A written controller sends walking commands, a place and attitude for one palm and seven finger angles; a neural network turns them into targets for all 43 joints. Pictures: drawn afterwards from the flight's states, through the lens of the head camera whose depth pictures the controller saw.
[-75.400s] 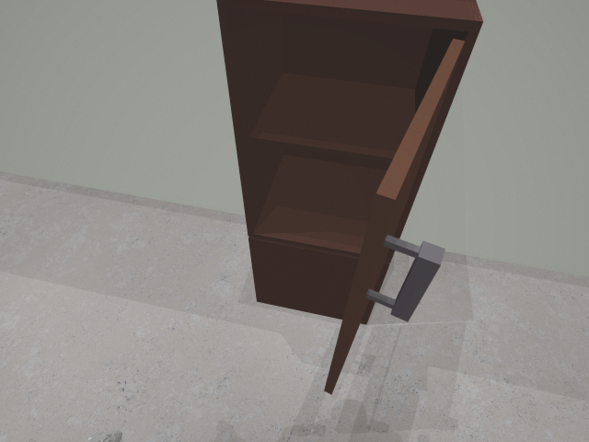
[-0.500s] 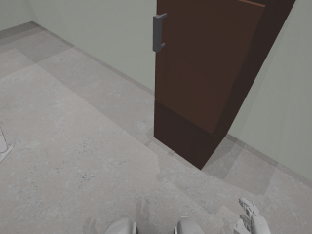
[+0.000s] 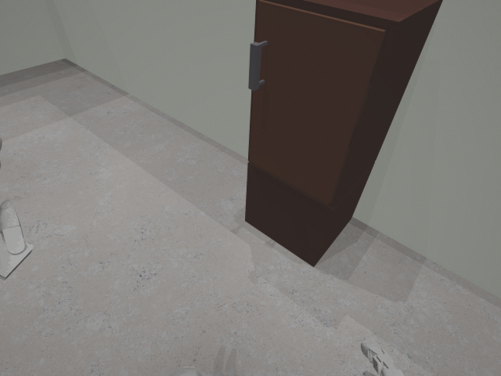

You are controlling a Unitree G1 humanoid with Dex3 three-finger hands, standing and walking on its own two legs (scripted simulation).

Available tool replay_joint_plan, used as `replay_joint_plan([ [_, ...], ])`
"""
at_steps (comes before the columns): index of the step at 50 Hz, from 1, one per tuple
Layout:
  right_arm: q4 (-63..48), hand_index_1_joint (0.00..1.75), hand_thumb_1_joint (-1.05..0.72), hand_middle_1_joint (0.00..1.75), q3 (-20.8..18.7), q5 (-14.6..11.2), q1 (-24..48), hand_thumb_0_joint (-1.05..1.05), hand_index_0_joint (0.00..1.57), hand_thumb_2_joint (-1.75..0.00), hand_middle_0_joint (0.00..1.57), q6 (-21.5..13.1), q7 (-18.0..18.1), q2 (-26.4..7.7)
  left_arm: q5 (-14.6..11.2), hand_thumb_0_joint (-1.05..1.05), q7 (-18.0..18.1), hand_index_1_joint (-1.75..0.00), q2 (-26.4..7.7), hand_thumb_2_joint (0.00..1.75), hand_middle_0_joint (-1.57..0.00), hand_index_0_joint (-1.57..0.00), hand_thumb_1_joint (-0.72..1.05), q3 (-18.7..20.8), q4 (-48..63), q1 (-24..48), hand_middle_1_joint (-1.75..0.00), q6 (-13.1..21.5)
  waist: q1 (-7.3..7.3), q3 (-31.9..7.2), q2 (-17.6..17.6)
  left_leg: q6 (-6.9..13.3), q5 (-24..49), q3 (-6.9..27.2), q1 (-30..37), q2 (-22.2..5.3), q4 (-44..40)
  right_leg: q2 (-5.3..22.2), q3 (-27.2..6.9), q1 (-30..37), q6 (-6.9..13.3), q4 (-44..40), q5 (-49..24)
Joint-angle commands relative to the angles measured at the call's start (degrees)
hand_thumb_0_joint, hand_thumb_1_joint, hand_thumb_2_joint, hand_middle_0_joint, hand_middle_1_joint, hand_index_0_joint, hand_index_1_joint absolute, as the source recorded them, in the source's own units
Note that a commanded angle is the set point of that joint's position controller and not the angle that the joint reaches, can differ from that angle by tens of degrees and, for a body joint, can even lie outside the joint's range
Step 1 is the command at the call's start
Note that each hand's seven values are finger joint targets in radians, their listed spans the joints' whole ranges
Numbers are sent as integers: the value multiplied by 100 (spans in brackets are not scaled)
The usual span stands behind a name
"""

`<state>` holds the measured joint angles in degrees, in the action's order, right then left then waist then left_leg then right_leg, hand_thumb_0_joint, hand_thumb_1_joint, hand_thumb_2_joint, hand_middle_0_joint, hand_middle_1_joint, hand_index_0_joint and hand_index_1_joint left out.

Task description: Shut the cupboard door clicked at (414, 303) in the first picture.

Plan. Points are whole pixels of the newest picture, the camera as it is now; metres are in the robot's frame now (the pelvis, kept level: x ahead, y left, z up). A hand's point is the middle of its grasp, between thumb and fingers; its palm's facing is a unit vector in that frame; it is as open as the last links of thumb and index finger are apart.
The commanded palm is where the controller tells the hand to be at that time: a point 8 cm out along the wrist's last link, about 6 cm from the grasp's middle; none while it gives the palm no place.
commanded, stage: stop stepping back and stand still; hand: left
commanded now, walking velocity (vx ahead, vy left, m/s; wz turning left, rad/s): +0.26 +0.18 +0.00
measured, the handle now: (259, 65) +0.98 +0.04 +0.10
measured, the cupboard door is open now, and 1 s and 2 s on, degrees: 0 0 0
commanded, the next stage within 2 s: let the arm hang, fingers relaxed in 1.02 s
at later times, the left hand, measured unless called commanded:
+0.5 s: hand (8, 238) +0.20 +0.28 +0.20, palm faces +0.42 -0.78 -0.47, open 7.4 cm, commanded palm +0.14 +0.32 +0.20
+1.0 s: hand (64, 214) +0.26 +0.27 +0.18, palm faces +0.31 -0.82 -0.47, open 7.4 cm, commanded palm +0.20 +0.31 +0.20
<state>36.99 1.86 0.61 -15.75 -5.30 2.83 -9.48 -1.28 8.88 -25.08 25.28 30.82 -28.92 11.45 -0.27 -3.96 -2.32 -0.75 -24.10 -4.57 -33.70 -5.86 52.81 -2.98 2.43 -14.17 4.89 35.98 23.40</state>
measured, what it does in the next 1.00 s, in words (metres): steps on the spot: left foot, then right foot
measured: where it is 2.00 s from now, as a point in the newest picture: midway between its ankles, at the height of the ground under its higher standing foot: outside the picture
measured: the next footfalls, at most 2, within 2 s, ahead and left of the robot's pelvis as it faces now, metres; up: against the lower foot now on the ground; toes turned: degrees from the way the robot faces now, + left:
left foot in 0.28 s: +0.05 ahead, +0.14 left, +0.00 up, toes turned -1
right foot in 0.54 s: +0.04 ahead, -0.09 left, +0.00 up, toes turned -9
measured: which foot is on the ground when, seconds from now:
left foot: up 0.00-0.26, down 0.28-1.00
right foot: down 0.00-0.28, up 0.30-0.52, down 0.54-1.00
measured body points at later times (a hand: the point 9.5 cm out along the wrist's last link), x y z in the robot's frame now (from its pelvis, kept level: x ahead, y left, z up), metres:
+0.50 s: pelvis -0.02 +0.03 +0.02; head -0.04 +0.05 +0.46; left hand +0.17 +0.32 +0.23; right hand +0.09 -0.20 -0.08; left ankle -0.02 +0.16 -0.72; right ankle +0.00 -0.07 -0.71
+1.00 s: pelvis +0.03 +0.03 +0.02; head +0.04 +0.04 +0.46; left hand +0.24 +0.31 +0.20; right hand +0.17 -0.23 -0.06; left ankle +0.01 +0.14 -0.72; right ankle +0.00 -0.08 -0.72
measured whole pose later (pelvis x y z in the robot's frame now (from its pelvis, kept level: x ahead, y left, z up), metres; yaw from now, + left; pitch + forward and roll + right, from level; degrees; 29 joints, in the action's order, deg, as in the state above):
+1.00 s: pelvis +0.03 +0.03 +0.02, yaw -6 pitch +2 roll -1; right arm 33.1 0.6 -1.0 -10.0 -3.5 3.8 -11.4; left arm -2.2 9.4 -24.3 24.7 27.4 -32.0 11.8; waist 1.9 -0.9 -0.6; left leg 0.3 -19.3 -4.6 -14.6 -2.4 31.7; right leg -0.6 3.1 -15.0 0.7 29.2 16.3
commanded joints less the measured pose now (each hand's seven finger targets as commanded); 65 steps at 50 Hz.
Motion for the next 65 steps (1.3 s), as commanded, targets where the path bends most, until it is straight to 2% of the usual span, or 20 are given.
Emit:
replay_joint_plan([
  [1, -778, 30, -90, 30, -504, -36, 773, 0, 20, -90, 20, -344, 161, -954, -65, 0, 156, -30, -994, 90, -20, -20, 90, 645, 101, 885, -30, 365, 111, 765, -161, -72, 769, 785, -1352, 282, 2255, 1999, -3604, -278, 664, -2819, 1473],
  [4, -630, 30, -90, 30, -419, -93, 617, 0, 20, -90, 20, -209, 227, -913, -107, 0, 190, -30, -794, 90, -20, -20, 90, 374, -529, 699, -30, 426, 109, 522, 154, -66, 890, 410, -849, 264, 1265, 1633, -2078, -102, 386, -2465, 838],
  [9, -806, 30, -90, 30, -446, -31, 655, 0, 20, -90, 20, -443, 319, -875, 16, 0, 291, -30, -848, 90, -20, -20, 90, 211, 301, 937, -30, 393, 22, 43, -970, 198, 106, -189, 1121, 408, -1313, 1541, -1785, -406, 437, -2381, 1543],
  [11, -841, 30, -90, 30, -449, 40, 593, 0, 20, -90, 20, -550, 378, -894, 24, 0, 358, -30, -951, 90, -20, -20, 90, 378, 811, 754, -30, 398, 104, -264, -346, 269, 252, -421, 2223, 556, -2588, 1157, -1417, -416, 317, -1761, 1283],
  [12, -875, 30, -90, 30, -478, 42, 494, 0, 20, -90, 20, -577, 404, -969, -5, 0, 356, -30, -966, 90, -20, -20, 90, 414, 1052, 747, -30, 425, 176, -320, 149, 339, 166, -253, 2724, 407, -3066, 917, -1227, -589, 159, -1113, 979],
  [14, -1021, 30, -90, 30, -560, -7, 597, 0, 20, -90, 20, -551, 369, -1214, 3, 0, 388, -30, -1032, 90, -20, -20, 90, 617, 1597, 756, -30, 538, 128, -149, 2323, 953, -104, 2396, 3472, -1345, -3917, 33, -189, -2115, -343, 1255, 629],
  [15, -921, 30, -90, 30, -525, -34, 592, 0, 20, -90, 20, -539, 340, -1088, -10, 0, 364, -30, -1284, 90, -20, -20, 90, 818, 1444, 679, -30, 628, 187, 55, 2028, 1182, -45, 2831, 3204, -1746, -4193, 85, -61, -2375, -467, 2058, 688],
  [18, -703, 30, -90, 30, -441, 14, 645, 0, 20, -90, 20, -491, 235, -899, 51, 0, 219, -30, -1091, 90, -20, -20, 90, 835, 1037, 270, -30, 446, 169, 675, 1511, 1112, -601, 1774, 1529, -1447, -4262, 541, -202, -1537, -465, 1969, -176],
  [23, -818, 30, -90, 30, -384, -36, 610, 0, 20, -90, 20, -309, 202, -979, 14, 0, 193, -30, -804, 90, -20, -20, 90, 610, 418, 124, -30, 245, 143, 634, 1259, 567, -882, 518, 487, -896, -3539, 163, 531, 516, -540, -275, -652],
  [25, -831, 30, -90, 30, -368, -53, 611, 0, 20, -90, 20, -276, 189, -959, 13, 0, 193, -30, -867, 90, -20, -20, 90, 619, 233, 187, -30, 200, 165, 528, 815, 381, -680, 204, 460, -491, -2824, 392, -1, 748, -370, -932, -561],
  [29, -767, 30, -90, 30, -429, -95, 577, 0, 20, -90, 20, -239, 103, -800, -51, 0, 249, -30, -967, 90, -20, -20, 90, 563, 400, 266, -30, 198, 93, -61, -1071, 67, -191, 52, 627, 444, -677, 1900, -2514, 527, 502, -1985, -683],
  [31, -791, 30, -90, 30, -352, -74, 702, 0, 20, -90, 20, -188, 81, -755, -17, 0, 302, -30, -1042, 90, -20, -20, 90, 665, 783, 277, -30, 266, 103, -72, -784, 90, -255, 379, 598, 288, -973, 2036, -2117, 727, 675, -1662, -1737],
  [34, -810, 30, -90, 30, -341, -32, 728, 0, 20, -90, 20, -176, 168, -785, -44, 0, 312, -30, -1069, 90, -20, -20, 90, 781, 1209, 143, -30, 404, 188, -340, 120, 131, 1537, 343, 1995, 284, -2791, 1172, -738, 386, -33, -764, -2143],
  [37, -912, 30, -90, 30, -341, -33, 831, 0, 20, -90, 20, -228, 228, -819, -46, 0, 255, -30, -1059, 90, -20, -20, 90, 845, 1183, -36, -30, 437, 72, -113, 1465, 317, 2814, 1155, 1958, -529, -3204, 411, -33, 156, -496, -266, -1707],
  [45, -1019, 30, -90, 30, -441, -136, 534, 0, 20, -90, 20, -148, 131, -897, -126, 0, 175, -30, -833, 90, -20, -20, 90, 686, 566, -460, -30, 365, 173, -739, 587, 29, 3640, 294, 1973, -60, -2290, 810, -432, 1074, -301, -588, -4237],
  [55, -1214, 30, -90, 30, -364, -125, 725, 0, 20, -90, 20, 15, 222, -864, -178, 0, 199, -30, -1108, 90, -20, -20, 90, 874, 959, -394, -30, 308, 125, -579, 817, 71, 3136, 369, 1843, -81, -2625, 710, -346, 895, -392, -646, -3520],
  [56, -387, 30, -90, 30, -581, -269, 1352, 0, 20, -90, 20, -328, -302, -1912, 202, 0, -610, -30, 91, 90, -20, -20, 90, -2068, -3157, 318, -30, -613, 250, 382, 861, 102, 3552, 316, 1776, -45, -1940, 1057, -112, -183, -315, -230, -3742],
  [59, -109, 30, -90, 30, -506, -36, 795, 0, 20, -90, 20, 143, -327, -1697, 258, 0, -862, -30, 273, 90, -20, -20, 90, -2034, -4017, 753, -30, -1176, 67, 172, 645, 329, 2346, 742, 1419, -362, -2611, 681, -188, -376, -344, -247, -1171],
  [62, 106, 30, -90, 30, -427, 48, 804, 0, 20, -90, 20, 301, -311, -1683, 304, 0, -894, -30, 91, 90, -20, -20, 90, -2095, -5133, 1103, -30, -1123, 6, 126, -580, 353, 1908, 804, 1490, -169, -2630, 814, -471, -25, -269, -675, -1393],
  [65, 525, 30, -90, 30, -343, 85, 565, 0, 20, -90, 20, 487, -314, -1456, 299, 0, -841, -30, 66, 90, -20, -20, 90, -2220, -6300, 1428, -30, -1145, 141, 159, -811, 252, 1412, 611, 2042, 156, -2556, 1093, -879, -348, -135, -1184, -1097],
])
